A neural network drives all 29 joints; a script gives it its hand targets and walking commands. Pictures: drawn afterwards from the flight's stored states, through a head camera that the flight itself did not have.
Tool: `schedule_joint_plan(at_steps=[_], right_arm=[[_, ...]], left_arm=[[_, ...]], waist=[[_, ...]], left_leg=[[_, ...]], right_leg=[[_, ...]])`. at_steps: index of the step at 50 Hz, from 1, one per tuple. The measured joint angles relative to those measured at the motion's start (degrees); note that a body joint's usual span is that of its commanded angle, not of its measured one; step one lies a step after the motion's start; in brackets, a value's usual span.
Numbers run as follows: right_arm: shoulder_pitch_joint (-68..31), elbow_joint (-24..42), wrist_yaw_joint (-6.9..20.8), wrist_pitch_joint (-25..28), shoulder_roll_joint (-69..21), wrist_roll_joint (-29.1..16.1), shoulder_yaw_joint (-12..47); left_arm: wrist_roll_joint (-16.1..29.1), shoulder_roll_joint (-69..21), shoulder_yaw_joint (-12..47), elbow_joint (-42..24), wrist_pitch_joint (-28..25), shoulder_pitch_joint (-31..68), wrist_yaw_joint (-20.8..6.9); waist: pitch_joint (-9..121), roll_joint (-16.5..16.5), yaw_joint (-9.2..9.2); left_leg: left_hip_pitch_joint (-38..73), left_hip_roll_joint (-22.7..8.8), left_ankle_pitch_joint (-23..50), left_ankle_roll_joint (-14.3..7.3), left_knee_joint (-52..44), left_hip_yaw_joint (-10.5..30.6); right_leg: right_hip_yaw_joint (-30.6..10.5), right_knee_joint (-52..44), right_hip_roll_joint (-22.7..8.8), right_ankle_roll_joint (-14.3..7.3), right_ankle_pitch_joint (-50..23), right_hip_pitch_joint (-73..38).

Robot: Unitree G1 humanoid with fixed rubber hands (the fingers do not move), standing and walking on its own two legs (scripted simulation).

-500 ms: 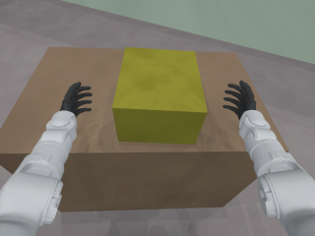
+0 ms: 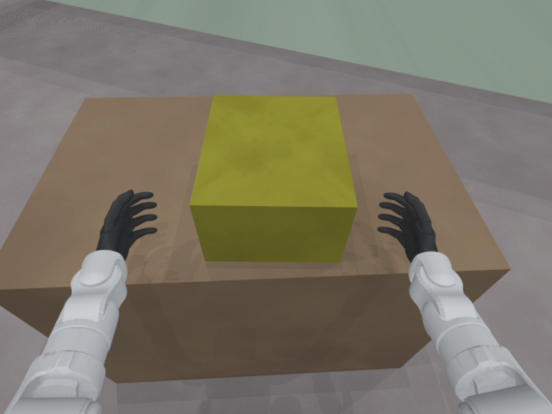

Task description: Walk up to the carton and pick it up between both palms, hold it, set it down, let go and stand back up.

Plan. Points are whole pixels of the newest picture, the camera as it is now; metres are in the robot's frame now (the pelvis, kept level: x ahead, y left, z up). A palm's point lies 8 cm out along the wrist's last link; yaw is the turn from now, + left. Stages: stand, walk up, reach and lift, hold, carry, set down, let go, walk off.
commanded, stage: set down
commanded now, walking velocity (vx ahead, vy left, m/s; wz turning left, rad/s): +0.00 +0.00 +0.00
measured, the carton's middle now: (273, 174) +0.55 +0.01 +0.00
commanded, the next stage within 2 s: let go in 1.40 s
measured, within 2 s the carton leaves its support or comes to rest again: neither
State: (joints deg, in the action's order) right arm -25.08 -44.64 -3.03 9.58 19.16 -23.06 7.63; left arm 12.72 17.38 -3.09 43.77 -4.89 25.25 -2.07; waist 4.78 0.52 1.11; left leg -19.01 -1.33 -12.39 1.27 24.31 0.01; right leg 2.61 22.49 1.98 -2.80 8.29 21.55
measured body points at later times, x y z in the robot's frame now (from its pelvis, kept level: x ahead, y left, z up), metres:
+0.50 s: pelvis -0.01 +0.02 +0.00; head +0.01 +0.02 +0.45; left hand +0.28 +0.23 -0.01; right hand +0.26 -0.22 -0.02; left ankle -0.01 +0.13 -0.74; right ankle +0.03 -0.09 -0.74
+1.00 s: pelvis +0.03 +0.02 +0.00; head +0.05 +0.03 +0.45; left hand +0.21 +0.25 -0.07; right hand +0.21 -0.20 -0.07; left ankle -0.01 +0.13 -0.74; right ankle +0.03 -0.09 -0.74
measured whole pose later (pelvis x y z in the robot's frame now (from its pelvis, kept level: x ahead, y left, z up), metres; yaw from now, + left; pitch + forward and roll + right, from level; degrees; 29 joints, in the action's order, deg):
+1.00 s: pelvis +0.03 +0.02 +0.00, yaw -1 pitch -2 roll -1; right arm 9.9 -36.6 0.8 11.8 11.0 -4.8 0.1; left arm 3.2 12.4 0.0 26.2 0.5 -11.3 0.8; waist -4.6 -0.1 1.4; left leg -4.4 -1.0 -14.8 -0.1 20.8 -1.1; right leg 0.9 18.5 2.0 -1.3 9.9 7.0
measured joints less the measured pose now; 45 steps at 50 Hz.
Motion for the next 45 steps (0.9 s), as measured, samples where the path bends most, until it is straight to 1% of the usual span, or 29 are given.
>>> schedule_joint_plan(at_steps=[4,7,10,14,18,22,25,28,36,40,45], right_arm=[[6.5,2.8,-0.3,0.5,-1.0,1.7,-1.9],[11.1,3.6,0.2,0.2,-2.0,3.3,-4.1],[14.8,4.5,1.5,-0.5,-3.4,5.0,-6.8],[16.8,4.0,3.8,-1.7,-4.9,7.4,-9.9],[17.4,4.3,5.5,-2.9,-5.4,9.5,-11.2],[18.6,7.0,6.0,-3.8,-5.3,11.2,-11.5],[19.9,8.7,5.8,-4.1,-4.8,12.2,-11.1],[21.5,9.5,5.5,-4.3,-4.3,12.7,-10.3],[27.9,9.2,4.3,-3.7,-4.3,13.5,-7.6],[31.3,9.7,3.7,-2.7,-5.7,14.3,-7.6],[34.6,10.6,3.6,-0.3,-7.4,15.7,-7.3]], left_arm=[[-0.5,0.1,-0.5,-5.9,1.0,-8.4,-1.1],[-0.3,-0.2,0.2,-7.8,1.3,-13.5,-1.1],[0.1,-0.9,2.0,-8.9,1.2,-17.1,0.4],[-0.1,-2.6,5.1,-8.6,0.9,-18.4,3.4],[-1.2,-4.5,6.7,-8.8,1.3,-17.8,5.7],[-1.3,-4.6,7.0,-10.6,2.5,-17.7,6.9],[-1.5,-4.0,6.0,-11.2,3.7,-17.9,6.6],[-2.1,-3.4,4.3,-11.8,5.4,-19.4,5.5],[-5.9,-4.0,2.0,-15.1,9.1,-29.3,2.4],[-7.4,-5.1,2.6,-16.8,9.0,-34.4,2.2],[-8.6,-5.7,3.6,-19.1,6.6,-37.5,2.8]], waist=[[-0.7,-0.8,-0.40],[-1.4,-1.8,-0.74],[-2.2,-2.7,-0.94],[-3.7,-3.1,-1.04],[-5.5,-2.5,-1.01],[-5.8,-1.3,-0.71],[-5.2,-0.7,-0.24],[-4.5,-0.6,0.28],[-4.9,-1.3,0.58],[-6.3,-1.5,0.27],[-8.5,-1.3,0.32]], left_leg=[[5.1,0.0,-0.1,-0.1,-1.6,0.9],[7.7,0.3,-0.1,-0.3,-2.0,1.3],[8.6,0.6,-0.2,-0.6,-1.6,1.1],[8.0,1.1,-0.1,-1.1,-0.6,0.4],[7.0,1.4,0.0,-1.5,-0.1,-0.7],[6.2,1.4,0.0,-1.7,-0.1,-1.6],[6.7,1.2,-0.2,-1.6,-0.6,-2.0],[8.3,1.0,-0.4,-1.4,-1.7,-1.9],[14.5,0.3,-1.4,-0.8,-4.4,-0.4],[15.7,0.2,-1.9,-0.7,-4.6,-0.1],[15.3,0.2,-2.2,-1.0,-4.1,-0.4]], right_leg=[[0.7,-2.4,0.0,0.2,-0.2,-5.7],[1.0,-3.2,-0.2,0.4,-0.3,-8.8],[0.8,-2.6,-0.5,0.7,-0.1,-9.6],[0.0,-0.7,-1.0,1.1,0.1,-8.3],[-1.1,0.5,-1.3,1.5,0.0,-6.7],[-2.0,0.8,-1.2,1.6,-0.2,-5.4],[-2.4,0.5,-1.0,1.6,-0.1,-5.6],[-2.4,-0.3,-0.7,1.4,0.4,-7.2],[-1.0,-3.6,-0.1,0.9,1.5,-14.1],[-0.7,-4.3,0.1,0.9,1.9,-15.6],[-1.0,-4.2,0.1,1.1,1.9,-15.3]])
